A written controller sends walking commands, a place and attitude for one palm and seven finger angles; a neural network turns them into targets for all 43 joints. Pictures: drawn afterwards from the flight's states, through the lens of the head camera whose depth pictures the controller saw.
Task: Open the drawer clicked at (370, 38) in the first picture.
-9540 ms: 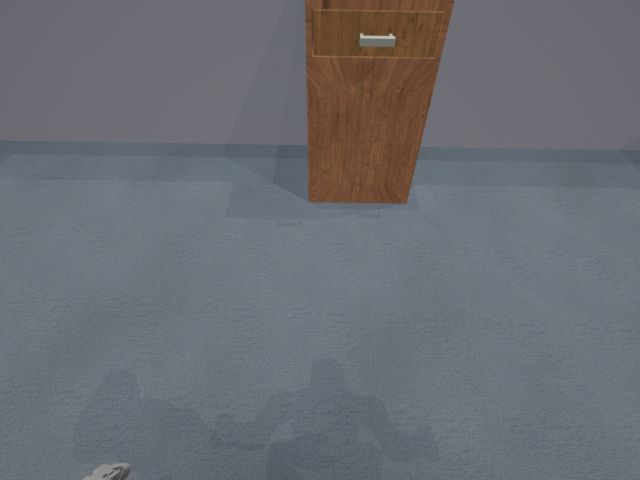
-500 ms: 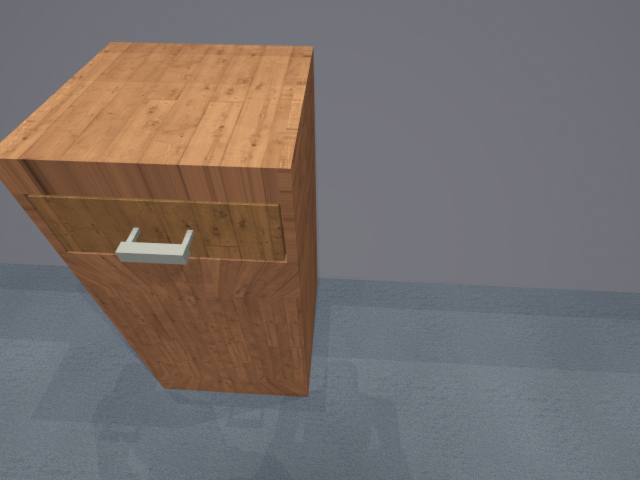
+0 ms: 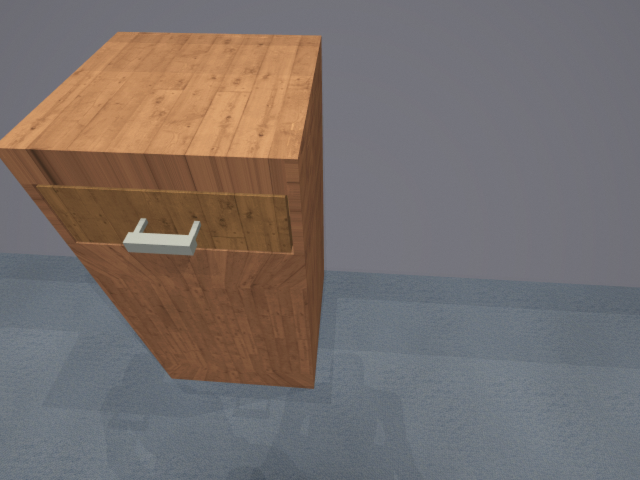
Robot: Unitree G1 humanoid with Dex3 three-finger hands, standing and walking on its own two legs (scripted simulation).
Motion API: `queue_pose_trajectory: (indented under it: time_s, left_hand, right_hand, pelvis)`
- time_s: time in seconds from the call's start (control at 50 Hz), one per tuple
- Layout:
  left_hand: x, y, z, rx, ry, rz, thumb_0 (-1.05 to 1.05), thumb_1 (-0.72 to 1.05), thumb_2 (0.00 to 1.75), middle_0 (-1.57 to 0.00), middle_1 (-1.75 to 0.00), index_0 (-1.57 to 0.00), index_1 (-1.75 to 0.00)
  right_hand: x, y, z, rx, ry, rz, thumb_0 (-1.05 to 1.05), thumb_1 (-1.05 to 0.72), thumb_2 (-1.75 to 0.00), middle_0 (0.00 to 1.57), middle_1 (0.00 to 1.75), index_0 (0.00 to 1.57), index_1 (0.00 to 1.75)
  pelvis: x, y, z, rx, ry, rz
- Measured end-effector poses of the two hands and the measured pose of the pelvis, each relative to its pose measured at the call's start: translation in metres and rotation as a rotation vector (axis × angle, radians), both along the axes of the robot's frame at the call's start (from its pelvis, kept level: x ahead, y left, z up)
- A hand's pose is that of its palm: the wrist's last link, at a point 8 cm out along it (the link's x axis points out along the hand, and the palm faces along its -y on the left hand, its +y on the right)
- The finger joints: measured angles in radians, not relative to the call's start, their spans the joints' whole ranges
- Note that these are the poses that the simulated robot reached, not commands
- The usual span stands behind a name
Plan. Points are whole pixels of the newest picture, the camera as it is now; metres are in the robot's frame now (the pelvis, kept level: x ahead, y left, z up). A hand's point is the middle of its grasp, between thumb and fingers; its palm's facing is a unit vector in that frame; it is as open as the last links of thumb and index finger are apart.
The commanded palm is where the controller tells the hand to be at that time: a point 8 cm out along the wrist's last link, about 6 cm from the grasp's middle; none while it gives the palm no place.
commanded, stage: shuffle to correct the standing spot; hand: left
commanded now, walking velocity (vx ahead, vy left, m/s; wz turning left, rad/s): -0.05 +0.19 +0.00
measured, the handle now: (165, 234) +0.48 +0.31 -0.01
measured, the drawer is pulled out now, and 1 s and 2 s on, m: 0.00 0.00 0.00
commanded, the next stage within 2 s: come to a stop and stand still in 0.26 s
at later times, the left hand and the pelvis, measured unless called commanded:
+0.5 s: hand out of the picture +0.00 +0.30 -0.17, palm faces +0.06 -0.95 -0.31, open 7.4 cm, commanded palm none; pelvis -0.04 +0.09 -0.01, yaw +0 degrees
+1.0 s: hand out of the picture -0.05 +0.22 -0.17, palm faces +0.04 -0.99 -0.12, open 7.4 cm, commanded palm none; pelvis -0.01 +0.08 +0.00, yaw -1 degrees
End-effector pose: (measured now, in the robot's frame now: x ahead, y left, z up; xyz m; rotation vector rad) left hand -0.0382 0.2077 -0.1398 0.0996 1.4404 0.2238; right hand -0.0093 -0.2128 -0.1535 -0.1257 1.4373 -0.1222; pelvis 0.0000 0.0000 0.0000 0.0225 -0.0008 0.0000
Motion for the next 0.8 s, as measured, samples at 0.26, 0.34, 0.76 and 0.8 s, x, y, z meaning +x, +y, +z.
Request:
queue_pose_trajectory:
  time_s: [0.26, 0.34, 0.76, 0.8]
  left_hand:
    - [-0.018, 0.082, -0.006, 0.037, 0.024, 0.005, 0.01, 0.9, 0.9, -0.2, -0.3, -0.21, -0.3]
    - [-0.003, 0.12, -0.015, 0.073, -0.005, -0.007, 0.01, 0.9, 0.9, -0.2, -0.3, -0.21, -0.3]
    - [-0.005, 0.082, -0.004, -0.046, -0.022, -0.074, 0.01, 0.92, 0.9, -0.2, -0.3, -0.2, -0.3]
    - [-0.01, 0.075, -0.006, -0.069, 0.0, -0.061, 0.01, 0.92, 0.9, -0.2, -0.3, -0.2, -0.3]
  right_hand:
    - [0.07, 0.031, 0.016, -0.057, -0.212, 0.046, 0.0, -0.91, -0.9, 0.2, 0.3, 0.2, 0.3]
    - [0.071, 0.05, 0.009, -0.068, -0.246, 0.063, 0.0, -0.91, -0.9, 0.2, 0.3, 0.2, 0.3]
    - [-0.035, 0.077, 0.006, -0.021, -0.028, -0.04, -0.01, -0.93, -0.9, 0.2, 0.3, 0.2, 0.3]
    - [-0.045, 0.08, 0.009, -0.024, 0.015, -0.04, 0.0, -0.93, -0.9, 0.2, 0.3, 0.2, 0.3]
  pelvis:
    - [-0.016, 0.054, -0.005, 0.025, -0.013, -0.003]
    - [-0.025, 0.075, -0.016, 0.023, -0.006, -0.007]
    - [-0.022, 0.085, 0.001, -0.008, -0.01, -0.018]
    - [-0.02, 0.084, 0.002, -0.005, -0.014, -0.019]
